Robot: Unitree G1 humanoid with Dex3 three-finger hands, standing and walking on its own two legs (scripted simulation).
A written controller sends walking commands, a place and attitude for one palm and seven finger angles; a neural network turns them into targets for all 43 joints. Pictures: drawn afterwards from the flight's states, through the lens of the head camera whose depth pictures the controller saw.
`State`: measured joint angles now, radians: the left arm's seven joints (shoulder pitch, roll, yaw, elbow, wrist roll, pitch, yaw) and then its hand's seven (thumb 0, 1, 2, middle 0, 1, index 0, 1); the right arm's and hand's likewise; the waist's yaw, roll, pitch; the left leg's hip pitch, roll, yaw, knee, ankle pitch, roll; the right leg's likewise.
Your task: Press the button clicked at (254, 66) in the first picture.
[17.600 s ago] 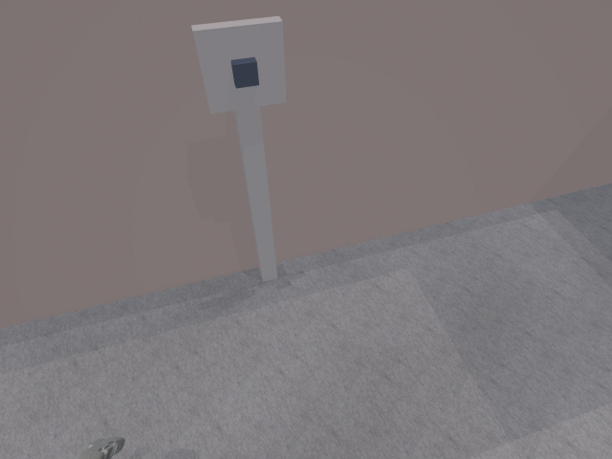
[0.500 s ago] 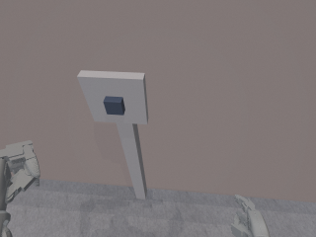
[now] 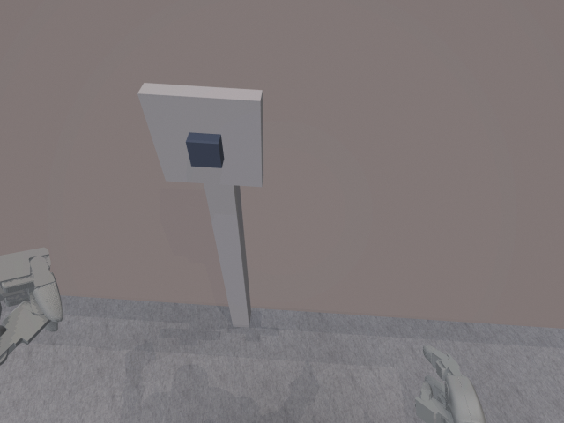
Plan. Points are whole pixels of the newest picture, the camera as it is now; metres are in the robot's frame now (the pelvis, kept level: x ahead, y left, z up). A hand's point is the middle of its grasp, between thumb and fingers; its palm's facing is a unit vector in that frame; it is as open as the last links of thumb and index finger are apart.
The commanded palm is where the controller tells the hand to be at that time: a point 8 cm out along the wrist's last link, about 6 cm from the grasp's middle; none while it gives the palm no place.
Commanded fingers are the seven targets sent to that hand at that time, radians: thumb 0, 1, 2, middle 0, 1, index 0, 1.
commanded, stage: step back with the hand held close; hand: left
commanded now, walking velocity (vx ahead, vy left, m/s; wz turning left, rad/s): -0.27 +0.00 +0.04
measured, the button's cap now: (206, 149) +0.50 +0.16 +0.11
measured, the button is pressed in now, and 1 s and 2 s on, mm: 0 0 0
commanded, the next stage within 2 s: stop stepping back and stand still in 0.52 s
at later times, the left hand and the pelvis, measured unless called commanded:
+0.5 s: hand (21, 364) +0.14 +0.23 +0.18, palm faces +0.23 -0.87 -0.44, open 3.1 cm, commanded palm +0.07 +0.28 +0.19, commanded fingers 0.00 0.90 0.90 -1.30 -1.50 -1.30 -1.50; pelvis -0.08 +0.01 +0.01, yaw -2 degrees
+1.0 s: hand out of the picture +0.02 +0.23 +0.18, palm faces +0.26 -0.84 -0.47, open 3.1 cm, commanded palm -0.04 +0.29 +0.19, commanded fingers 0.00 0.90 0.90 -1.30 -1.50 -1.30 -1.50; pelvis -0.18 +0.01 +0.01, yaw -3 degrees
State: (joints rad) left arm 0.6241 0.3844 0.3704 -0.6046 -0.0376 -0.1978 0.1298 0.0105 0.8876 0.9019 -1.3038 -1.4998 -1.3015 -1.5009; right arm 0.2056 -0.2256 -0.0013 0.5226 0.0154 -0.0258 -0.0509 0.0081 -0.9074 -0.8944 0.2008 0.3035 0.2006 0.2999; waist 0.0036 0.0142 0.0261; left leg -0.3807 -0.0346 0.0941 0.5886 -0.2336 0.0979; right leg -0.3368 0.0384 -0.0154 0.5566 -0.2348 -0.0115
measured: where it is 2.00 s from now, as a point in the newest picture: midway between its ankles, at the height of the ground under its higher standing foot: outside the picture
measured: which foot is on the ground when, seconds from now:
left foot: down 0.00-0.58, up 0.60-0.76, down 0.78-1.00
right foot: down 0.00-0.14, up 0.16-0.56, down 0.58-1.00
